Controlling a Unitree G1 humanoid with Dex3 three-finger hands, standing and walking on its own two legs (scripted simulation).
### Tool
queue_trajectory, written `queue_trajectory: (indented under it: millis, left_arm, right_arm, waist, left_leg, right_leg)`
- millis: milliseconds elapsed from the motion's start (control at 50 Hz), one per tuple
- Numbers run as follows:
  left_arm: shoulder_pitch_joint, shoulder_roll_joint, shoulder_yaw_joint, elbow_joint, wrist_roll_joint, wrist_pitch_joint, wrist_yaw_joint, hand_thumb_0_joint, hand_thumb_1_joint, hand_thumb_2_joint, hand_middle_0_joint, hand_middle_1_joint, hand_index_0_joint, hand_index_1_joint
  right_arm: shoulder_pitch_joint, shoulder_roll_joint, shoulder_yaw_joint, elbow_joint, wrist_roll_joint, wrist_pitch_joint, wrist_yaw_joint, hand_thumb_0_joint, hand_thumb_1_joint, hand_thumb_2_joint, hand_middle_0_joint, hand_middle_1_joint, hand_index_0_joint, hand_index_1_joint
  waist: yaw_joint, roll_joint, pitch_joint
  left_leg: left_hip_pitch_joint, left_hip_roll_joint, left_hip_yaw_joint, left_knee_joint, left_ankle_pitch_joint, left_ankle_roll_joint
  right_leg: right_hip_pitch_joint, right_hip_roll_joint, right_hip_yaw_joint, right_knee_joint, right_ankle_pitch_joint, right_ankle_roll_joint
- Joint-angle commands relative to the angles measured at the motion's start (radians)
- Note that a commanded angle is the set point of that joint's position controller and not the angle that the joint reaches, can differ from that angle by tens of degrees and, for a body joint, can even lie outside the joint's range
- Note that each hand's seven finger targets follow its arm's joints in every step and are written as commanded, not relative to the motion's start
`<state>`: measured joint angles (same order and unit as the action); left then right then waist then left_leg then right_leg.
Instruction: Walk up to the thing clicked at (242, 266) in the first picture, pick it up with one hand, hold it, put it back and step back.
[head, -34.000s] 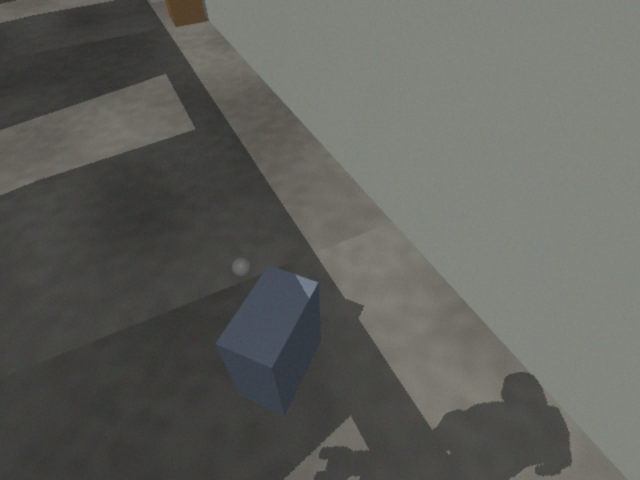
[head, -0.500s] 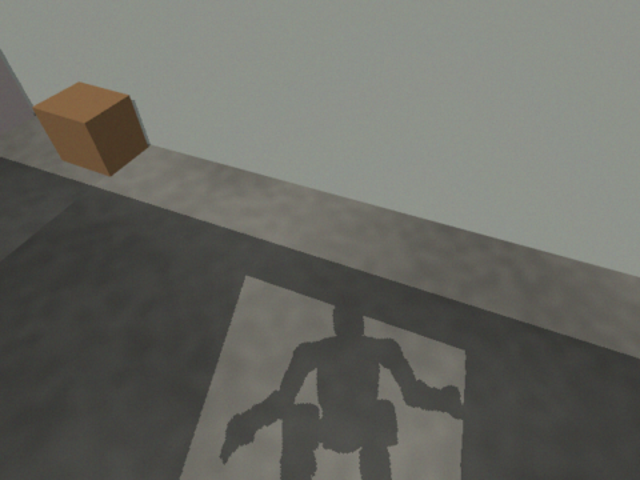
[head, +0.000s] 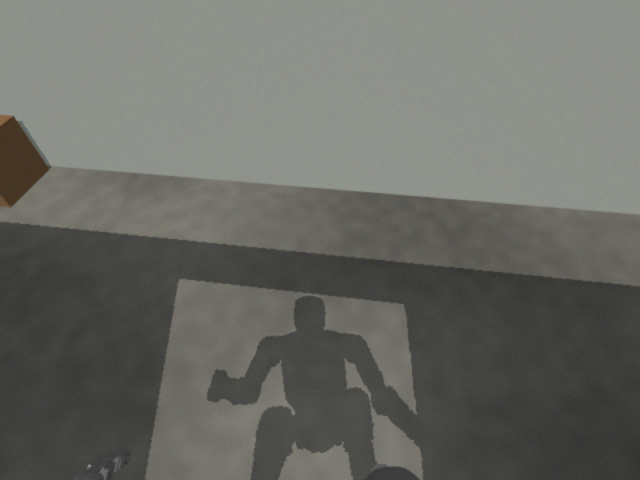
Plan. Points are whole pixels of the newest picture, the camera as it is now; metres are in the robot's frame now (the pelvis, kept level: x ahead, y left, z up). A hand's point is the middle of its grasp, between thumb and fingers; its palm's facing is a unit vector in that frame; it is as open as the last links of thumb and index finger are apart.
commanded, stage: walk up
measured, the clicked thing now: out of the picture +0.39 -1.46 -0.70
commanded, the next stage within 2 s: none
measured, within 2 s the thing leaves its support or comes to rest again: neither
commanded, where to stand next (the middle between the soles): +0.21 -0.01 m, yaw -9 degrees
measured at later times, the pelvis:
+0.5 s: pelvis +0.08 +0.01 +0.03, yaw -24 degrees
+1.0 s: pelvis +0.19 +0.01 +0.01, yaw -49 degrees
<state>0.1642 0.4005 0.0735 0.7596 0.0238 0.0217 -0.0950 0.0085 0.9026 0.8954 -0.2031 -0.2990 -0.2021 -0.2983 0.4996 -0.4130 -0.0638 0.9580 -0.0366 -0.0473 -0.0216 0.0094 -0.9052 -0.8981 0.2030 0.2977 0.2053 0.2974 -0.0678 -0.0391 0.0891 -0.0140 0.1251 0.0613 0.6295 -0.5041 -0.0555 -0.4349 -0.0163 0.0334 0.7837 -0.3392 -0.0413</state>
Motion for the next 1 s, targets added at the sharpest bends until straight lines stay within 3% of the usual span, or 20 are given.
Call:
queue_trajectory:
  millis: [0,20,40,60,100,160,300,380,440,480,500,540,620,760,840,880,900,920,940,980]
  left_arm:
    - [0.332,0.308,0.134,0.027,-0.013,-0.03,0.046,0.0,0.9,0.9,-0.2,-0.3,-0.2,-0.3]
    - [0.232,0.322,0.129,-0.038,-0.016,-0.022,0.052,0.0,0.9,0.9,-0.2,-0.3,-0.2,-0.3]
    - [0.155,0.334,0.124,-0.062,-0.023,-0.018,0.049,0.0,0.9,0.9,-0.2,-0.3,-0.2,-0.3]
    - [0.051,0.275,0.095,-0.083,-0.025,0.012,0.036,0.0,0.9,0.9,-0.2,-0.3,-0.2,-0.3]
    - [0.035,0.239,0.079,-0.071,-0.017,0.003,0.048,0.0,0.9,0.9,-0.2,-0.3,-0.2,-0.3]
    - [-0.012,0.245,0.082,-0.072,-0.022,-0.025,0.05,0.0,0.9,0.9,-0.2,-0.3,-0.2,-0.3]
    - [0.081,0.203,0.074,-0.081,-0.007,-0.034,0.07,0.0,0.9,0.9,-0.2,-0.3,-0.2,-0.3]
    - [0.141,0.214,0.073,-0.092,0.004,-0.043,0.087,0.0,0.9,0.9,-0.2,-0.3,-0.2,-0.3]
    - [0.151,0.211,0.063,-0.098,-0.004,-0.047,0.104,0.0,0.9,0.9,-0.2,-0.3,-0.2,-0.3]
    - [0.167,0.152,0.039,-0.089,-0.009,-0.044,0.108,0.0,0.9,0.9,-0.2,-0.3,-0.2,-0.3]
    - [0.227,0.1,0.021,-0.082,-0.013,-0.044,0.113,0.0,0.9,0.9,-0.2,-0.3,-0.2,-0.3]
    - [0.237,0.212,0.041,-0.054,-0.002,-0.045,0.126,0.0,0.9,0.9,-0.2,-0.3,-0.2,-0.3]
    - [0.218,0.201,0.039,-0.014,-0.017,-0.049,0.098,0.0,0.9,0.9,-0.2,-0.3,-0.2,-0.3]
    - [0.112,0.179,0.009,-0.08,-0.018,-0.05,0.111,0.0,0.9,0.9,-0.2,-0.3,-0.2,-0.3]
    - [0.276,0.192,0.031,-0.036,-0.013,-0.059,0.135,0.0,0.9,0.9,-0.2,-0.3,-0.2,-0.3]
    - [0.415,0.264,0.065,-0.024,-0.003,-0.072,0.155,0.0,0.9,0.9,-0.2,-0.3,-0.2,-0.3]
    - [0.416,0.299,0.074,-0.06,-0.004,-0.071,0.167,0.0,0.9,0.9,-0.2,-0.3,-0.2,-0.3]
    - [0.302,0.322,0.068,-0.12,-0.008,-0.065,0.18,0.0,0.9,0.9,-0.2,-0.3,-0.2,-0.3]
    - [0.22,0.319,0.065,-0.142,-0.016,-0.064,0.189,0.0,0.9,0.9,-0.2,-0.3,-0.2,-0.3]
    - [0.125,0.249,0.032,-0.172,-0.021,-0.063,0.191,0.0,0.9,0.9,-0.2,-0.3,-0.2,-0.3]
  right_arm:
    - [-0.078,-0.167,-0.028,-0.165,0.013,-0.047,-0.015,0.0,-0.9,-0.9,0.2,0.3,0.2,0.3]
    - [-0.038,-0.202,-0.03,-0.168,0.023,-0.037,-0.013,0.0,-0.9,-0.9,0.2,0.3,0.2,0.3]
    - [-0.091,-0.29,-0.061,-0.158,0.024,-0.03,-0.011,0.0,-0.9,-0.9,0.2,0.3,0.2,0.3]
    - [-0.254,-0.263,-0.074,-0.193,0.01,-0.024,0.029,0.0,-0.9,-0.9,0.2,0.3,0.2,0.3]
    - [-0.239,-0.235,-0.065,-0.183,0.018,-0.013,0.048,0.0,-0.9,-0.9,0.2,0.3,0.2,0.3]
    - [-0.062,-0.196,-0.06,-0.135,0.023,0.01,0.054,0.0,-0.9,-0.9,0.2,0.3,0.2,0.3]
    - [-0.197,-0.199,-0.07,-0.189,0.001,0.047,0.058,0.0,-0.9,-0.9,0.2,0.3,0.2,0.3]
    - [-0.304,-0.195,-0.063,-0.226,0.0,0.035,0.051,0.0,-0.9,-0.9,0.2,0.3,0.2,0.3]
    - [-0.296,-0.189,-0.063,-0.226,0.005,0.014,0.038,0.0,-0.9,-0.9,0.2,0.3,0.2,0.3]
    - [-0.281,-0.229,-0.084,-0.221,-0.004,0.001,0.024,0.0,-0.9,-0.9,0.2,0.3,0.2,0.3]
    - [-0.287,-0.293,-0.103,-0.241,-0.012,0.0,0.018,0.0,-0.9,-0.9,0.2,0.3,0.2,0.3]
    - [-0.394,-0.296,-0.103,-0.284,-0.001,0.005,0.03,0.0,-0.9,-0.9,0.2,0.3,0.2,0.3]
    - [-0.337,-0.173,-0.067,-0.265,0.001,0.011,0.04,0.0,-0.9,-0.9,0.2,0.3,0.2,0.3]
    - [-0.271,-0.182,-0.079,-0.329,-0.007,0.064,0.069,0.0,-0.9,-0.9,0.2,0.3,0.2,0.3]
    - [-0.329,-0.175,-0.085,-0.383,0.017,0.076,0.067,0.0,-0.9,-0.9,0.2,0.3,0.2,0.3]
    - [-0.374,-0.127,-0.069,-0.408,0.041,0.072,0.063,0.0,-0.9,-0.9,0.2,0.3,0.2,0.3]
    - [-0.343,-0.085,-0.053,-0.421,0.051,0.076,0.062,0.0,-0.9,-0.9,0.2,0.3,0.2,0.3]
    - [-0.305,-0.17,-0.074,-0.42,0.032,0.092,0.049,0.0,-0.9,-0.9,0.2,0.3,0.2,0.3]
    - [-0.317,-0.198,-0.084,-0.401,0.024,0.095,0.04,0.0,-0.9,-0.9,0.2,0.3,0.2,0.3]
    - [-0.322,-0.187,-0.082,-0.339,0.026,0.082,0.045,0.0,-0.9,-0.9,0.2,0.3,0.2,0.3]
  waist:
    - [0.218,-0.276,-0.164]
    - [0.157,-0.202,-0.167]
    - [0.143,-0.11,-0.116]
    - [0.111,0.061,-0.001]
    - [0.077,0.079,0.108]
    - [0.013,-0.043,0.043]
    - [0.059,-0.092,-0.046]
    - [0.09,-0.064,-0.056]
    - [0.066,-0.068,-0.093]
    - [0.045,0.111,-0.112]
    - [0.053,0.29,-0.145]
    - [0.053,0.195,-0.022]
    - [0.045,0.154,-0.052]
    - [-0.031,0.241,-0.017]
    - [0.062,0.164,-0.073]
    - [0.189,0.004,-0.145]
    - [0.189,-0.19,-0.203]
    - [0.15,-0.146,-0.22]
    - [0.125,-0.111,-0.195]
    - [0.074,-0.016,-0.181]
  left_leg:
    - [-0.646,-0.073,0.005,0.606,0.027,0.108]
    - [-0.639,-0.069,-0.038,0.664,-0.031,0.104]
    - [-0.569,-0.068,-0.065,0.717,-0.024,0.111]
    - [-0.497,-0.088,-0.124,0.607,-0.045,0.105]
    - [-0.481,-0.051,-0.124,0.491,0.022,0.104]
    - [-0.476,-0.043,-0.099,0.391,0.174,0.065]
    - [-0.436,-0.133,-0.125,0.294,0.231,0.007]
    - [-0.451,-0.138,-0.207,0.105,0.153,0.025]
    - [-0.283,-0.144,-0.249,-0.122,0.115,0.05]
    - [0.042,-0.028,-0.335,-0.357,0.193,0.086]
    - [0.12,0.179,-0.593,-0.417,-0.028,0.155]
    - [-0.121,0.321,-0.657,-0.478,-0.142,0.278]
    - [-0.031,0.077,-0.253,-0.365,0.274,0.113]
    - [-0.022,0.056,-0.026,-0.231,0.628,0.106]
    - [-0.202,0.04,0.06,0.074,0.815,0.074]
    - [-0.45,-0.091,0.106,0.455,0.606,-0.002]
    - [-0.719,-0.211,0.048,0.7,-0.143,-0.029]
    - [-0.688,-0.12,-0.177,0.748,-0.189,-0.023]
    - [-0.638,-0.063,-0.228,0.734,-0.176,-0.008]
    - [-0.587,-0.045,-0.187,0.594,-0.049,0.019]
  right_leg:
    - [0.705,-0.105,0.283,-0.298,0.001,-0.076]
    - [0.542,-0.256,0.58,-0.472,-0.375,-0.139]
    - [0.329,-0.328,0.717,-0.591,-0.53,-0.223]
    - [0.111,-0.232,0.85,-0.673,-0.518,-0.195]
    - [0.01,-0.127,0.65,-0.648,-0.389,-0.103]
    - [0.083,-0.069,0.529,-0.615,-0.32,-0.132]
    - [0.094,0.001,0.531,-0.631,-0.206,-0.113]
    - [0.209,-0.052,0.651,-0.539,-0.127,-0.144]
    - [0.199,-0.035,0.604,-0.415,0.074,-0.108]
    - [-0.063,0.114,0.384,-0.22,-0.104,-0.006]
    - [-0.203,0.23,0.209,0.011,-0.178,0.04]
    - [-0.212,0.13,0.104,0.15,-0.131,0.058]
    - [-0.148,0.064,0.074,0.148,0.047,0.046]
    - [-0.097,0.04,-0.123,-0.075,0.119,0.06]
    - [0.237,0.062,-0.139,-0.229,0.222,0.021]
    - [0.515,-0.037,0.067,-0.355,0.399,-0.103]
    - [0.67,-0.334,0.489,-0.322,0.656,-0.268]
    - [0.535,-0.459,0.749,-0.351,0.533,-0.376]
    - [0.408,-0.466,0.762,-0.38,0.36,-0.371]
    - [0.375,-0.255,0.383,-0.303,0.419,-0.233]
